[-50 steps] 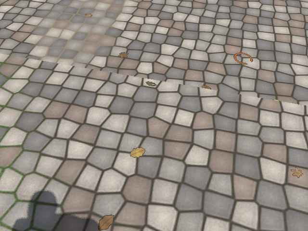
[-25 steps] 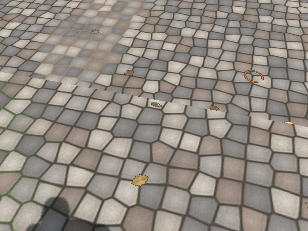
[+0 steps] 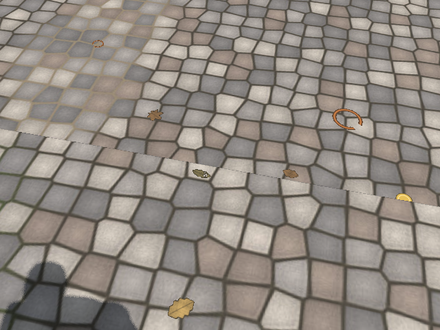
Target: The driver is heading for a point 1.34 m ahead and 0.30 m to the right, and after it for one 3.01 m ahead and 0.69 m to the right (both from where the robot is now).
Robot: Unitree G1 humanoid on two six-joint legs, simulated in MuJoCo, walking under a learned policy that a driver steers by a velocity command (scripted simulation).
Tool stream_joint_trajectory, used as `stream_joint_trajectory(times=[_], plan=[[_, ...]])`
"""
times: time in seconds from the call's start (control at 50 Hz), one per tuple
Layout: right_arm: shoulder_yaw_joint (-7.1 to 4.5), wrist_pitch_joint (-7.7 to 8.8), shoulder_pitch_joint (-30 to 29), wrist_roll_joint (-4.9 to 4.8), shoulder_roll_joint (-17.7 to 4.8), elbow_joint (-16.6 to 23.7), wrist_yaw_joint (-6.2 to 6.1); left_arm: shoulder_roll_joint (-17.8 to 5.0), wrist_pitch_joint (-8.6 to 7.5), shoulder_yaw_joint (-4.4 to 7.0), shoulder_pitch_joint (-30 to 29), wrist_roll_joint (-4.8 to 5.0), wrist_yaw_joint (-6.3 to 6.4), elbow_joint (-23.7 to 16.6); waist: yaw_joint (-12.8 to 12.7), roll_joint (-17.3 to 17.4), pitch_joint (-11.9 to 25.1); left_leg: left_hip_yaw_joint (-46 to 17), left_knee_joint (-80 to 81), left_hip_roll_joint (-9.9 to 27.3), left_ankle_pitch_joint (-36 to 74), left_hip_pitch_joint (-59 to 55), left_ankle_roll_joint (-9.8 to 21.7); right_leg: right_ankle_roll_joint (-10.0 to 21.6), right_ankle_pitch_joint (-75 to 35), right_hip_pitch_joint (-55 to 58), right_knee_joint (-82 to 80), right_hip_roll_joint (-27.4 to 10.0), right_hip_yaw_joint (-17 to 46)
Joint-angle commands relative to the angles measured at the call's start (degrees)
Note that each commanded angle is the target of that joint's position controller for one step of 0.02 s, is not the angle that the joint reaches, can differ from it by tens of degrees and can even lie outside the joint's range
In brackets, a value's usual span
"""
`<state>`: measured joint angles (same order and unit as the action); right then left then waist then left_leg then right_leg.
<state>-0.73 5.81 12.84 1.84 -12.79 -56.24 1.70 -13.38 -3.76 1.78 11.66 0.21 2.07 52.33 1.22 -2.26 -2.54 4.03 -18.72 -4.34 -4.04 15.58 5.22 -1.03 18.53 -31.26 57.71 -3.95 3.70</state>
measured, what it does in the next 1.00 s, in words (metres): walks ahead: right foot, then right foot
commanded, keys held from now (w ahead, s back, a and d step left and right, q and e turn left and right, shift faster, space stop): no key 0.20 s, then w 0.80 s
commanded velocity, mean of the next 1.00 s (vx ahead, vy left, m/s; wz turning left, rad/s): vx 0.32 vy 0.00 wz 0.00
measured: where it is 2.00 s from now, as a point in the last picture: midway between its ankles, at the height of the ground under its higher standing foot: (230, 205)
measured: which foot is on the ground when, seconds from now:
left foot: down 0.00-0.90, up 0.92-1.00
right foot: up 0.00-0.14, down 0.16-0.44, up 0.46-0.88, down 0.90-1.00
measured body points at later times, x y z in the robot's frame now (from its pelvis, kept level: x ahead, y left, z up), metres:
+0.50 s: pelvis +0.11 +0.00 -0.01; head +0.12 +0.01 +0.44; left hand +0.14 +0.26 -0.15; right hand +0.14 -0.27 -0.14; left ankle +0.08 +0.08 -0.74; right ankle +0.09 -0.14 -0.71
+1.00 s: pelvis +0.35 -0.06 -0.01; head +0.38 -0.06 +0.44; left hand +0.49 +0.18 -0.14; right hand +0.31 -0.29 -0.16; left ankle +0.19 +0.08 -0.65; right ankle +0.43 -0.14 -0.74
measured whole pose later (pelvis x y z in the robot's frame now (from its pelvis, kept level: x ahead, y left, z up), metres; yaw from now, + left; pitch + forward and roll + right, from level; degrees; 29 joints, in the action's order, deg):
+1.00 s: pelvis +0.35 -0.06 -0.01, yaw +0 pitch +0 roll -1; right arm -1.4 6.4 23.2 4.6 -11.9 -61.4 3.9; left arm -11.0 -6.4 2.2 7.1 -3.1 -1.1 52.5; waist 1.2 1.5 -2.6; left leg -3.9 -65.2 0.6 -23.2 14.6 5.9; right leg 4.5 8.6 -21.3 28.9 3.2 -4.2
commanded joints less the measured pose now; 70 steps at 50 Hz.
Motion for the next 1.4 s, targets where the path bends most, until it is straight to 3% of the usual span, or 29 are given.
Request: stream_joint_trajectory(times=[0.02,0.08,0.14,0.18,0.2,0.22,0.3,0.36,0.42,0.44,0.46,0.48,0.52,0.56,0.6,0.7,0.8,0.86,0.88,0.9,0.92,0.94,0.96,0.98,1.04,1.08,1.14,1.26,1.4], plan=[[-1.11,0.41,-4.68,0.02,-7.5,3.4,-1.13,-0.81,1.8,0.06,9.01,-0.58,0.67,0.53,-4.12,7.11,7.95,-5.64,5.46,14.37,27.58,5.91,9.82,-1.03,-6.15,14.7,-10.98,-0.55,-1.13],[-1.41,-1.0,-2.52,-0.91,-8.65,2.34,-1.81,-2.92,3.16,0.69,4.92,-0.3,0.65,-0.08,-2.34,6.99,6.85,-9.04,6.91,15.23,2.25,6.31,8.84,-0.79,-8.37,16.49,-17.68,-0.17,-1.15],[-0.55,-1.91,-2.25,-1.98,-6.0,1.81,-2.26,-3.51,3.11,1.25,3.7,-1.09,0.63,0.35,-2.97,5.53,3.45,-10.65,4.16,12.59,-15.36,8.25,5.08,1.39,-9.19,21.08,-28.91,1.16,-2.67],[0.11,-1.79,2.64,-1.34,-3.93,0.62,-2.15,-6.69,2.86,1.71,5.11,-1.58,0.87,0.39,-0.75,-1.11,2.41,-7.78,-3.51,7.19,-18.29,9.82,0.23,4.18,-18.78,24.19,-34.28,-5.12,3.74],[0.21,-2.17,7.36,-1.49,-2.09,0.0,-2.52,-8.47,2.76,2.19,2.97,-0.9,0.77,1.73,3.46,-10.44,3.15,-2.84,-3.98,3.52,-16.18,5.91,-1.21,7.12,-8.38,18.62,-36.31,-5.75,5.24],[-0.07,-2.72,5.05,-1.3,-3.88,-0.57,-3.11,-5.54,2.47,2.08,2.57,-0.3,0.26,1.76,1.02,-8.82,2.38,-0.8,-6.95,2.67,-16.04,1.74,-2.22,6.87,5.91,14.02,-39.33,-3.55,5.42],[-0.84,-2.53,1.31,-2.38,-4.13,0.39,-2.99,-8.86,0.81,3.81,6.57,0.75,0.08,2.54,-1.74,-9.71,-0.14,-1.24,-21.95,3.21,-20.06,11.1,-0.09,12.5,21.86,17.04,-47.02,-12.16,19.8],[-1.26,-0.82,0.39,-3.05,-3.71,0.6,-2.11,-7.85,-0.52,3.8,4.19,1.03,-0.12,1.85,-0.46,-6.98,1.06,-3.17,-19.58,5.65,-21.13,10.11,2.05,12.57,13.38,18.24,-46.18,-12.65,18.27],[-1.94,-0.74,6.99,-2.53,-3.24,-3.19,-2.08,-7.26,-0.09,3.86,-0.08,1.82,-0.52,0.84,3.29,-3.84,3.04,-0.59,-8.01,3.05,-11.75,-9.0,1.55,8.46,7.72,8.35,-40.28,-4.96,7.07],[-2.48,-0.96,12.58,-2.47,-4.81,-4.85,-2.16,-4.68,-0.2,3.18,-1.92,1.62,-0.71,0.01,5.13,1.69,3.52,-7.59,-3.7,8.39,-15.46,-14.63,2.62,6.34,5.75,2.75,-31.04,-1.64,2.59],[-3.7,-1.2,17.87,-2.8,-9.64,-5.82,-2.41,-0.65,-0.88,2.27,-3.16,1.63,-0.81,-1.64,6.0,15.36,2.83,-24.72,5.65,18.55,-25.39,-21.65,6.78,3.15,3.99,-9.02,-14.79,4.82,-6.12],[-4.08,-0.65,19.89,-2.14,-12.18,-5.84,-2.16,-2.45,-1.93,2.37,-5.64,1.74,-0.91,-3.36,6.98,19.69,-0.34,-38.95,10.16,27.43,-26.9,-22.32,12.33,3.5,11.17,-18.8,-3.53,4.64,-3.77],[-2.47,0.75,14.62,-1.78,-6.83,-3.95,-1.88,-4.84,-2.95,2.85,-3.52,1.93,-1.81,-1.79,2.99,9.45,-1.77,-32.32,8.32,24.4,-19.94,-23.36,9.94,5.42,2.15,-23.96,5.75,-0.35,0.54],[-2.02,0.76,11.29,-2.2,-6.46,-2.51,-1.24,-4.92,-3.27,3.14,-3.6,0.9,-2.08,-1.12,1.28,6.01,-1.08,-23.98,8.77,21.7,-6.13,-21.86,6.87,5.59,-5.11,-22.11,3.61,-2.6,-0.44],[-1.4,-0.04,12.87,-1.81,-4.93,-2.88,-1.32,-3.14,-2.92,2.87,-4.84,0.84,-2.46,-1.33,1.26,6.92,-0.31,-16.61,9.16,18.38,5.38,-19.61,5.56,4.36,-9.09,-17.8,-0.49,-2.3,-2.87],[-1.71,-0.88,15.14,-1.78,-7.86,-3.11,-2.48,0.02,-2.35,1.05,-15.58,1.21,-3.3,-5.29,3.44,7.48,-3.05,-9.07,11.22,15.09,7.89,-12.74,4.72,2.41,-19.09,-8.46,-19.12,0.73,-6.65],[-2.5,-0.92,17.19,-2.84,-8.34,-4.71,-2.49,-2.25,-2.3,0.85,-20.65,1.71,-4.57,-7.98,3.07,8.29,-5.47,-8.66,9.9,18.8,9.97,-17.63,4.44,4.6,-18.49,-5.63,-26.22,1.28,-5.98],[-3.28,-1.47,14.68,-2.73,-9.75,-4.22,-2.54,-6.07,-2.59,2.65,-12.44,1.24,-4.61,-6.42,-2.97,9.51,0.97,-6.23,-1.68,18.63,34.14,-19.88,2.53,7.75,-14.83,8.57,-27.5,4.96,-8.28],[-3.06,-1.81,13.64,-2.41,-9.03,-3.73,-2.51,-8.44,-2.47,4.07,-2.36,1.39,-4.23,-3.3,-7.79,9.16,6.65,-4.36,-12.74,16.17,38.72,-16.18,1.13,9.52,-15.46,21.56,-27.74,5.96,-8.6],[0.39,0.24,24.64,8.81,0.01,-7.98,1.86,-6.23,-1.64,2.54,9.98,-4.57,-3.46,0.75,-7.46,-1.74,20.71,-3.24,-23.48,11.94,14.7,-6.25,-0.07,16.7,-25.79,46.61,-22.95,-2.64,0.63],[1.46,1.52,30.45,7.6,4.34,-5.37,4.29,-8.44,-1.22,2.58,21.31,-4.95,-3.52,2.0,-8.11,-12.95,29.45,-4.93,-41.98,-1.37,-26.6,18.13,-2.82,29.39,-7.15,71.44,-33.52,-15.51,30.63],[-1.25,1.96,15.04,3.36,-3.72,-2.71,4.85,-6.22,-1.61,2.69,24.24,-6.09,-3.29,4.92,-13.25,-6.95,14.38,-12.17,-54.75,0.43,-26.73,32.22,-0.1,22.34,11.71,62.67,-42.51,-13.84,37.38],[-2.0,2.4,7.88,1.76,-5.9,-0.77,3.86,-6.42,-2.58,2.87,14.12,-4.2,-2.93,3.01,-9.69,-4.71,2.43,-11.78,-57.33,5.16,-20.56,34.17,2.05,17.54,15.52,46.42,-44.66,-13.29,30.3],[-2.58,2.36,6.64,2.29,-7.26,-0.63,2.24,-4.15,-2.63,2.07,8.32,-3.1,-2.56,2.27,-6.65,-1.0,1.65,-11.4,-55.44,7.85,-17.02,28.16,3.1,17.39,9.99,36.16,-46.53,-12.59,26.01],[-0.72,0.63,8.0,3.65,1.03,0.47,0.47,3.48,-2.82,-0.61,2.39,-3.89,-2.29,2.21,0.2,1.62,0.89,-11.62,-52.77,11.87,-11.78,18.76,3.02,17.05,-3.66,20.49,-50.71,-11.25,15.64],[-0.49,-0.37,7.94,3.31,1.6,0.98,0.72,2.11,-4.0,-0.11,2.44,-3.7,-2.17,2.11,1.03,0.57,-0.59,-10.24,-48.7,12.36,-10.13,20.47,2.13,17.15,-5.23,17.45,-52.96,-8.71,10.13],[-0.33,-0.88,2.06,3.23,0.66,3.13,1.34,1.84,-4.83,-0.39,6.59,-5.46,-3.29,2.68,-0.46,1.09,-1.02,-7.49,-37.62,13.25,3.55,22.75,0.32,17.53,-13.42,15.31,-52.53,-6.68,3.8],[-0.53,-2.91,-9.87,2.72,-0.34,7.84,1.48,-0.42,-4.34,-0.25,20.22,-4.31,-6.47,7.37,-4.39,-0.79,-2.74,-4.63,-19.65,10.19,11.39,21.81,-2.68,18.33,-24.48,23.84,-49.52,-8.43,1.75],[-1.93,-2.82,-19.65,1.55,-1.24,11.12,0.89,-1.4,-2.42,0.6,22.72,-3.88,-5.18,9.0,-5.0,-1.79,-3.02,-2.63,-9.34,7.32,-0.28,19.31,0.38,14.31,-30.23,40.92,-46.79,-12.08,1.76]])
Keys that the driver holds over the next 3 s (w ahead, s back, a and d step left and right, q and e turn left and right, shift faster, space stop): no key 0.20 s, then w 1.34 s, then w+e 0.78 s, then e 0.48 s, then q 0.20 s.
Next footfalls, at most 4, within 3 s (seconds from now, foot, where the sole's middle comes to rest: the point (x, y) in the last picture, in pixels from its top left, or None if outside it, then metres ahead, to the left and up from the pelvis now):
0.16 right None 0.13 -0.15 -0.78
0.90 right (271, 329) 0.47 -0.14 -0.78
1.44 left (190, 237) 0.78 0.10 -0.78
2.02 right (269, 168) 1.11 -0.20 -0.83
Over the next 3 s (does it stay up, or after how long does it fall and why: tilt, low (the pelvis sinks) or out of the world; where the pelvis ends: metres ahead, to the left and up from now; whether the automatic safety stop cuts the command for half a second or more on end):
stays up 1.40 -0.25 -0.10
